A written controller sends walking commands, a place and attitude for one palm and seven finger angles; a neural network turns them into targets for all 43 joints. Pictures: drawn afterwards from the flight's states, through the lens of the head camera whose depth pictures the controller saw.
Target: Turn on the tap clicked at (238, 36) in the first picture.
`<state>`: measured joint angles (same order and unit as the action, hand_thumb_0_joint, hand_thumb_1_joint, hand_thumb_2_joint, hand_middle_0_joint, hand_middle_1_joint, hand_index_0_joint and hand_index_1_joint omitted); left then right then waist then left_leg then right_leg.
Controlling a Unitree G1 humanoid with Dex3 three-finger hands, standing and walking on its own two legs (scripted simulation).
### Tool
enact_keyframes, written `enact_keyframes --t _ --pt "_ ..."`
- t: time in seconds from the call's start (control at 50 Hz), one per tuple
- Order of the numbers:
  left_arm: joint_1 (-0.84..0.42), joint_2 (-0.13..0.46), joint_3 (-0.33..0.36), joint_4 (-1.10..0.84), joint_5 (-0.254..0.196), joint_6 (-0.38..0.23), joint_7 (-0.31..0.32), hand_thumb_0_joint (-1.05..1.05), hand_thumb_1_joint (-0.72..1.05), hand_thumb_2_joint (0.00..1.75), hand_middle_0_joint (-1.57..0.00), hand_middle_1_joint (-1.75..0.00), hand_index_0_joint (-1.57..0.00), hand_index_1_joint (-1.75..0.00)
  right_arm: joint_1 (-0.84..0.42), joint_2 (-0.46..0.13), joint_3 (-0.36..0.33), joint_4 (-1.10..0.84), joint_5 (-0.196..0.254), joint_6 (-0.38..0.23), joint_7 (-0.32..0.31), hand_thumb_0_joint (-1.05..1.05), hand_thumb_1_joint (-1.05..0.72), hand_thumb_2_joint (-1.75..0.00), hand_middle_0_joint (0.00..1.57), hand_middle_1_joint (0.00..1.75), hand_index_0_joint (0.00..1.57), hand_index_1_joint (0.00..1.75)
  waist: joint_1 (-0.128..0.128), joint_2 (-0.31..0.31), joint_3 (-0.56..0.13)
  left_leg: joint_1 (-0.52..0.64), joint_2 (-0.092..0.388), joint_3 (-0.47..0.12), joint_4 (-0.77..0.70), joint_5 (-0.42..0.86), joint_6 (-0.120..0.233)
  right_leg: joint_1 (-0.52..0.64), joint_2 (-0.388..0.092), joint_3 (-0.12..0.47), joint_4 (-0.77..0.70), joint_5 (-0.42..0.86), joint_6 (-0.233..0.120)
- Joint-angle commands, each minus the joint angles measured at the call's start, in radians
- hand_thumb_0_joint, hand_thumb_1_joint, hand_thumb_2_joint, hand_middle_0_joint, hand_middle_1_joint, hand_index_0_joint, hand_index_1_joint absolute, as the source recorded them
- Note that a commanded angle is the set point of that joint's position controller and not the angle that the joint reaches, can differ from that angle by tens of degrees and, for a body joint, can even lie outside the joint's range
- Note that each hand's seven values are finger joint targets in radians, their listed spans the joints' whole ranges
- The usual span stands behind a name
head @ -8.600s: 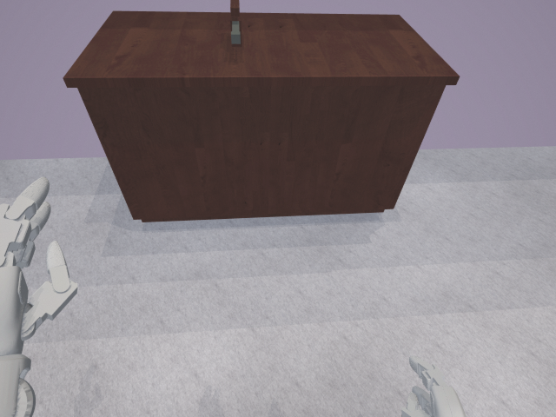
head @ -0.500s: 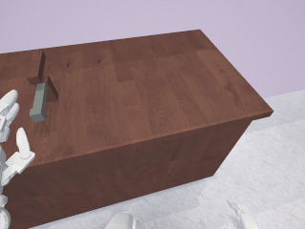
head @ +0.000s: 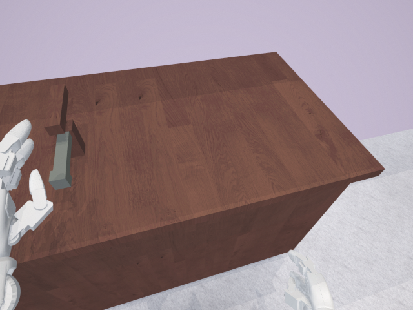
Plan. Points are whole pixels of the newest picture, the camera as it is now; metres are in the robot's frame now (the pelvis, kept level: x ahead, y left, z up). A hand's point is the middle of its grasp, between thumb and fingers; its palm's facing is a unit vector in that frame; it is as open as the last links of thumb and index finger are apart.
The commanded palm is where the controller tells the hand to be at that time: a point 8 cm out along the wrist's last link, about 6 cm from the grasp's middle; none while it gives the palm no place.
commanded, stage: come to a stop and stand still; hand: left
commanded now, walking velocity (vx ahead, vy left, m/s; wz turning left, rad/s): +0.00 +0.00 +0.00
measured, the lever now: (60, 179) +0.31 +0.31 +0.07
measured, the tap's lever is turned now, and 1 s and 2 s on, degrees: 0 0 0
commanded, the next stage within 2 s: look again from close up in 0.98 s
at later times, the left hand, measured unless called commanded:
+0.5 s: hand (22, 204) +0.22 +0.29 +0.15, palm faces +0.33 -0.85 -0.41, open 7.5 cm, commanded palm +0.15 +0.32 +0.18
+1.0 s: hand (2, 210) +0.20 +0.30 +0.16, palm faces +0.37 -0.85 -0.37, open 7.5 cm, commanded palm +0.14 +0.34 +0.18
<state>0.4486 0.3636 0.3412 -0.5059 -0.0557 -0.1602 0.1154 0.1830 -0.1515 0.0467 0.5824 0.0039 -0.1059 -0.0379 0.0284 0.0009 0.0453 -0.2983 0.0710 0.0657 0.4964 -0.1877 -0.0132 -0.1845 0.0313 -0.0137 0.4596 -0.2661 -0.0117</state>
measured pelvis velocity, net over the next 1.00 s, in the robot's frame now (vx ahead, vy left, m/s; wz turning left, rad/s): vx -0.02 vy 0.06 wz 0.01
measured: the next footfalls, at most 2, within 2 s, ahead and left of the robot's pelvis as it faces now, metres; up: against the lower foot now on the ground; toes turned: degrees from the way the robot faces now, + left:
none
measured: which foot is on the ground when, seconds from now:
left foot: down 0.00-1.00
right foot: down 0.00-1.00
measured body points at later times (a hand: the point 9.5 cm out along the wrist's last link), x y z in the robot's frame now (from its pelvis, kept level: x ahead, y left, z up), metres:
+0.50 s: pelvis +0.00 +0.03 +0.00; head +0.04 +0.06 +0.44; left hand +0.19 +0.33 +0.17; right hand +0.15 -0.22 -0.08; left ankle +0.05 +0.13 -0.74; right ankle -0.01 -0.11 -0.74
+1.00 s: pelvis -0.02 +0.06 +0.00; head +0.02 +0.08 +0.45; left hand +0.18 +0.35 +0.18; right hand +0.19 -0.15 -0.06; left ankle +0.05 +0.13 -0.74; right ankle -0.01 -0.11 -0.74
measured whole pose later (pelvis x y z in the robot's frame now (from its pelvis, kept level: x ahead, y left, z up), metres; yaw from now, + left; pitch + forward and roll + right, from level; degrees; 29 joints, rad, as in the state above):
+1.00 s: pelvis -0.02 +0.06 +0.00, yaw +1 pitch -1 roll -2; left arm 0.41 0.36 0.35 -0.51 -0.03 -0.19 0.10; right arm 0.15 -0.19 0.05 0.54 0.00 -0.13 -0.02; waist 0.03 -0.02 0.09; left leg -0.31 0.00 0.09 0.48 -0.16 0.07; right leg -0.17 -0.04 0.00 0.41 -0.22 0.05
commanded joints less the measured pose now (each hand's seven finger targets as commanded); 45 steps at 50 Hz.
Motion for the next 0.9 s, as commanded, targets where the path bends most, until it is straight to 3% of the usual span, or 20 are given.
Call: enact_keyframes --t 0.0,0.06,0.08,0.1,0.12,0.14,0.16,0.18,0.24,0.28,0.34,0.38,0.52,0.6,0.64,0.68,0.7,0.78,0.8,0.88 --pt "-0.085 0.145 0.093 -0.175 -0.011 -0.036 0.026 0.00 0.90 0.90 -0.20 -0.30 -0.20 -0.30 -0.093 -0.150 -0.066 -0.155 0.011 -0.043 -0.025 0.00 -0.90 -0.90 0.20 0.30 0.20 0.30 -0.012 0.033 -0.162 0.132 0.044 -0.055 -0.084 0.065 0.020 -0.012 -0.064 0.063 -0.105 0.193 0.010" --pt "-0.095 0.145 0.084 -0.182 -0.009 -0.033 0.031 0.00 0.90 0.90 -0.20 -0.30 -0.20 -0.30 -0.093 -0.151 -0.068 -0.158 0.011 -0.042 -0.025 0.00 -0.90 -0.90 0.20 0.30 0.20 0.30 -0.013 0.033 -0.136 0.125 0.016 -0.046 -0.083 -0.012 0.014 -0.034 -0.077 0.096 -0.149 0.146 0.000" --pt "-1.075 0.990 0.361 -0.589 0.014 -0.225 0.047 0.00 0.90 0.90 -0.20 -0.30 -0.20 -0.30 0.018 -0.195 0.093 -0.277 0.083 -0.026 -0.104 0.00 -0.90 -0.90 0.20 0.30 0.20 0.30 -0.073 0.198 -0.030 0.064 -0.047 -0.070 -0.058 0.023 0.049 -0.097 -0.061 0.048 -0.166 0.026 0.066" --pt "-0.603 0.393 0.312 -0.081 0.050 -0.142 0.027 0.00 0.90 0.90 -0.20 -0.30 -0.20 -0.30 -0.012 -0.089 -0.038 -0.204 0.050 -0.065 -0.073 0.00 -0.90 -0.90 0.20 0.30 0.20 0.30 -0.002 0.046 -0.071 0.125 0.075 -0.084 -0.025 0.009 0.051 -0.204 -0.114 0.030 -0.101 -0.073 0.008" --pt "-0.438 0.329 0.211 0.037 0.035 -0.103 0.015 0.00 0.90 0.90 -0.20 -0.30 -0.20 -0.30 -0.053 -0.173 -0.054 -0.159 0.004 -0.070 -0.039 0.00 -0.90 -0.90 0.20 0.30 0.20 0.30 -0.002 0.046 -0.104 0.158 0.020 -0.050 -0.026 0.011 0.037 -0.157 -0.077 0.088 -0.114 0.043 -0.031" --pt "-0.405 0.392 0.254 -0.032 0.021 -0.114 0.008 0.00 0.90 0.90 -0.20 -0.30 -0.20 -0.30 -0.029 -0.214 -0.082 -0.175 -0.011 -0.077 -0.018 0.00 -0.90 -0.90 0.20 0.30 0.20 0.30 0.001 0.028 -0.158 0.125 0.004 -0.038 0.013 -0.005 0.024 -0.117 -0.113 0.131 -0.118 0.144 -0.042" --pt "-0.268 0.314 0.202 -0.010 -0.003 -0.130 -0.009 0.00 0.90 0.90 -0.20 -0.30 -0.20 -0.30 0.005 -0.206 -0.088 -0.178 -0.006 -0.085 0.003 0.00 -0.90 -0.90 0.20 0.30 0.20 0.30 0.003 -0.029 -0.202 0.114 -0.013 -0.045 0.061 0.034 0.029 -0.070 -0.145 0.158 -0.104 0.238 -0.052" --pt "-0.159 0.224 0.146 0.029 -0.016 -0.125 -0.016 0.00 0.90 0.90 -0.20 -0.30 -0.20 -0.30 -0.017 -0.198 -0.082 -0.171 0.008 -0.088 0.022 0.00 -0.90 -0.90 0.20 0.30 0.20 0.30 0.005 -0.011 -0.242 0.150 -0.012 -0.043 0.050 0.078 0.031 -0.045 -0.148 0.141 -0.065 0.299 -0.056" --pt "-0.027 0.239 0.155 -0.102 -0.047 -0.161 -0.014 0.00 0.90 0.90 -0.20 -0.30 -0.20 -0.30 0.026 -0.219 -0.098 -0.202 0.015 -0.111 0.055 0.00 -0.90 -0.90 0.20 0.30 0.20 0.30 0.020 -0.078 -0.197 0.109 -0.016 -0.042 0.052 0.149 0.036 -0.027 -0.167 0.103 -0.056 0.430 -0.029" --pt "-0.012 0.269 0.188 -0.108 -0.057 -0.176 0.001 0.00 0.90 0.90 -0.20 -0.30 -0.20 -0.30 -0.022 -0.219 -0.094 -0.192 0.021 -0.119 0.054 0.00 -0.90 -0.90 0.20 0.30 0.20 0.30 0.017 -0.022 -0.178 0.148 -0.006 -0.058 0.000 0.134 0.036 -0.077 -0.153 0.080 -0.041 0.324 -0.025" --pt "-0.064 0.284 0.210 -0.114 -0.059 -0.205 0.004 0.00 0.90 0.90 -0.20 -0.30 -0.20 -0.30 -0.017 -0.226 -0.096 -0.173 0.008 -0.120 0.043 0.00 -0.90 -0.90 0.20 0.30 0.20 0.30 0.001 -0.015 -0.109 0.089 0.004 -0.094 -0.039 0.045 0.034 -0.099 -0.138 0.069 -0.070 0.203 -0.015" --pt "-0.143 0.323 0.232 -0.170 -0.054 -0.213 0.007 0.00 0.90 0.90 -0.20 -0.30 -0.20 -0.30 -0.049 -0.226 -0.095 -0.164 0.015 -0.118 0.033 0.00 -0.90 -0.90 0.20 0.30 0.20 0.30 -0.004 0.040 -0.131 0.112 0.009 -0.112 -0.063 0.041 0.036 -0.095 -0.135 0.063 -0.051 0.166 -0.018" --pt "-0.129 0.241 0.154 -0.267 -0.014 -0.185 0.003 0.00 0.90 0.90 -0.20 -0.30 -0.20 -0.30 -0.050 -0.210 -0.095 -0.149 0.011 -0.136 0.033 0.00 -0.90 -0.90 0.20 0.30 0.20 0.30 -0.008 0.161 -0.212 0.208 0.073 -0.157 -0.104 0.117 0.055 -0.073 -0.101 -0.002 0.002 0.075 0.000" --pt "-0.074 0.165 0.129 -0.219 0.009 -0.149 0.005 0.00 0.90 0.90 -0.20 -0.30 -0.20 -0.30 -0.062 -0.205 -0.085 -0.151 0.003 -0.122 0.031 0.00 -0.90 -0.90 0.20 0.30 0.20 0.30 -0.015 0.089 -0.160 0.148 0.074 -0.150 -0.124 -0.033 0.042 -0.058 -0.084 -0.004 -0.053 0.081 -0.002" --pt "-0.089 0.181 0.149 -0.203 0.009 -0.141 0.002 0.00 0.90 0.90 -0.20 -0.30 -0.20 -0.30 -0.070 -0.202 -0.082 -0.159 0.003 -0.111 0.024 0.00 -0.90 -0.90 0.20 0.30 0.20 0.30 -0.022 0.071 -0.139 0.122 0.073 -0.150 -0.132 -0.074 0.039 -0.052 -0.089 0.005 -0.072 0.083 -0.001" --pt "-0.081 0.206 0.181 -0.193 0.013 -0.126 0.006 0.00 0.90 0.90 -0.20 -0.30 -0.20 -0.30 -0.089 -0.199 -0.078 -0.167 0.004 -0.099 0.019 0.00 -0.90 -0.90 0.20 0.30 0.20 0.30 -0.016 0.085 -0.146 0.141 0.070 -0.148 -0.143 -0.077 0.029 -0.054 -0.087 0.011 -0.070 0.083 -0.004" --pt "-0.075 0.146 0.130 -0.172 0.013 -0.124 -0.002 0.00 0.90 0.90 -0.20 -0.30 -0.20 -0.30 -0.078 -0.189 -0.073 -0.165 -0.002 -0.089 0.018 0.00 -0.90 -0.90 0.20 0.30 0.20 0.30 -0.022 0.073 -0.140 0.130 0.073 -0.143 -0.145 -0.092 0.033 -0.054 -0.079 -0.002 -0.078 0.086 0.000" --pt "-0.109 0.189 0.157 -0.208 0.018 -0.106 0.001 0.00 0.90 0.90 -0.20 -0.30 -0.20 -0.30 -0.109 -0.185 -0.067 -0.186 0.003 -0.082 0.011 0.00 -0.90 -0.90 0.20 0.30 0.20 0.30 -0.016 0.088 -0.152 0.153 0.072 -0.147 -0.163 -0.105 0.024 -0.048 -0.083 0.010 -0.078 0.075 -0.001" --pt "-0.095 0.143 0.117 -0.189 0.014 -0.106 -0.004 0.00 0.90 0.90 -0.20 -0.30 -0.20 -0.30 -0.097 -0.179 -0.062 -0.183 -0.005 -0.076 0.010 0.00 -0.90 -0.90 0.20 0.30 0.20 0.30 -0.020 0.071 -0.148 0.139 0.073 -0.142 -0.159 -0.113 0.031 -0.044 -0.079 0.003 -0.092 0.085 0.001" --pt "-0.117 0.180 0.135 -0.239 0.020 -0.093 0.004 0.00 0.90 0.90 -0.20 -0.30 -0.20 -0.30 -0.117 -0.182 -0.061 -0.194 0.003 -0.078 0.007 0.00 -0.90 -0.90 0.20 0.30 0.20 0.30 -0.014 0.102 -0.156 0.169 0.072 -0.141 -0.169 -0.078 0.018 -0.042 -0.084 0.013 -0.080 0.085 -0.002"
